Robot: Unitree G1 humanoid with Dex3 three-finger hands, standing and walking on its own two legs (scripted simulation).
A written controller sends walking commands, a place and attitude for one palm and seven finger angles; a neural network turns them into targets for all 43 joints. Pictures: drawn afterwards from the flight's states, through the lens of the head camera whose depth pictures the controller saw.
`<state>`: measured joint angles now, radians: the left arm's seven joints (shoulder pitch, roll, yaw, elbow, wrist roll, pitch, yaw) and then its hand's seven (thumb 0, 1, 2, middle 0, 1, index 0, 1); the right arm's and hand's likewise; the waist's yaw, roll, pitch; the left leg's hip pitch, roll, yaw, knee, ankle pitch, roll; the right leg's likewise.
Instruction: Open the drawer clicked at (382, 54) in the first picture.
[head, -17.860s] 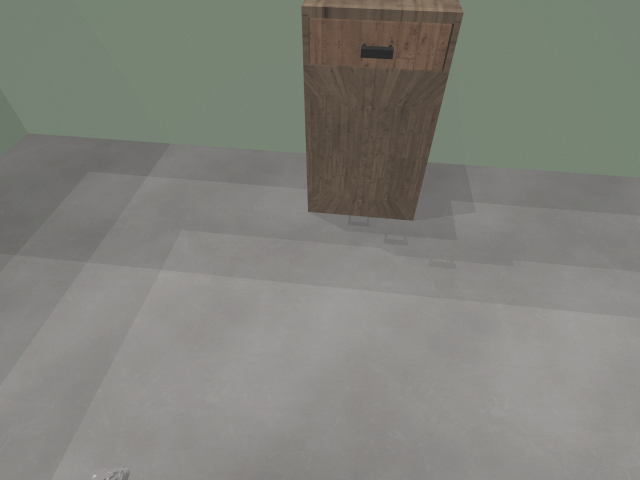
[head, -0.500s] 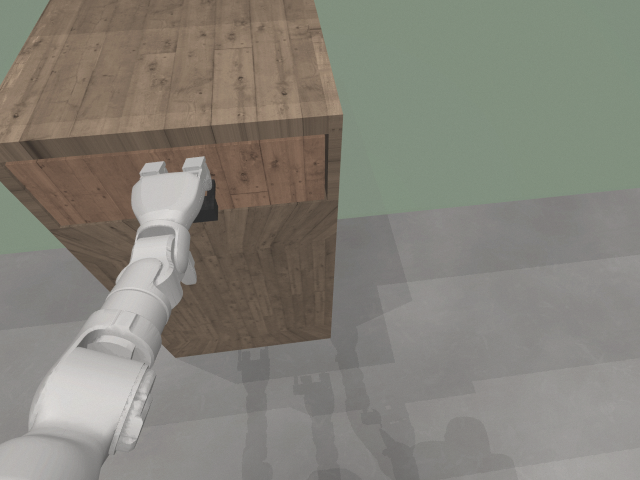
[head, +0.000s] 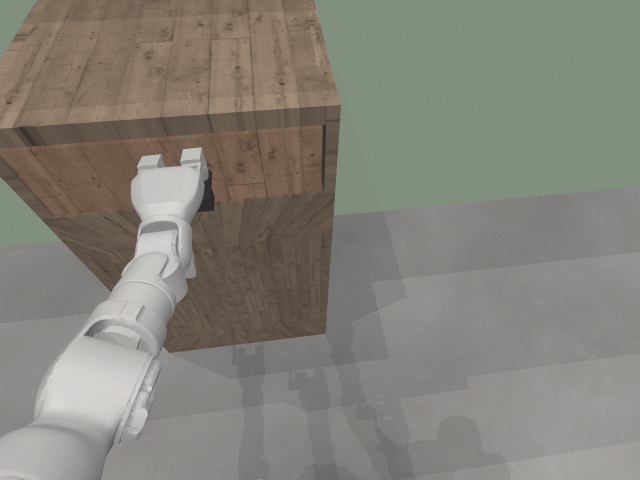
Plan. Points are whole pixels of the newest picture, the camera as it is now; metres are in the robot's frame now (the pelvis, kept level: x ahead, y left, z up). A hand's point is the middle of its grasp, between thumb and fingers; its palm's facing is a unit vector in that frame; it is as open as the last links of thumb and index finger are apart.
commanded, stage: lower the fingers behind the handle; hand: left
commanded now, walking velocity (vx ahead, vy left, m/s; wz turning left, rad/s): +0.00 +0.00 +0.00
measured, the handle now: (178, 189) +0.53 +0.20 +0.02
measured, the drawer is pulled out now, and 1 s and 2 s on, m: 0.00 0.00 0.00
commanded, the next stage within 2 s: lift the fingers back up to retry in 0.38 s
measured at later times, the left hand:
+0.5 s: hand (181, 213) +0.47 +0.18 +0.03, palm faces +0.00 -0.02 -1.00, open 13.9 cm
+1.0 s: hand (159, 194) +0.47 +0.20 +0.07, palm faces +0.01 -0.04 -1.00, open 13.8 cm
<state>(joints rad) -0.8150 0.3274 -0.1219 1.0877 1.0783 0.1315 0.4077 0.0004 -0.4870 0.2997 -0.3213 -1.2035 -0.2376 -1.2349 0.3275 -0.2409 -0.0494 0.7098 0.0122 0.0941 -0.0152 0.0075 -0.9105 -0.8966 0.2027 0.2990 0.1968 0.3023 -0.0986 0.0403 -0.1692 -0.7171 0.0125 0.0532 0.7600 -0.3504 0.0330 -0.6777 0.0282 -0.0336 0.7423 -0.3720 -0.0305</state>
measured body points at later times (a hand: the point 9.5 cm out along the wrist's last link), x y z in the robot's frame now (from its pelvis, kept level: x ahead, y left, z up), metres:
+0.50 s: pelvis -0.01 +0.00 -0.01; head +0.07 +0.00 +0.44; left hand +0.47 +0.18 +0.08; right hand +0.01 -0.26 -0.14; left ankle +0.00 +0.10 -0.71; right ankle -0.02 -0.10 -0.71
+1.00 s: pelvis +0.01 +0.01 +0.01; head +0.07 +0.00 +0.46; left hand +0.47 +0.20 +0.12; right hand +0.06 -0.25 -0.12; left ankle +0.00 +0.10 -0.71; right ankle -0.02 -0.10 -0.71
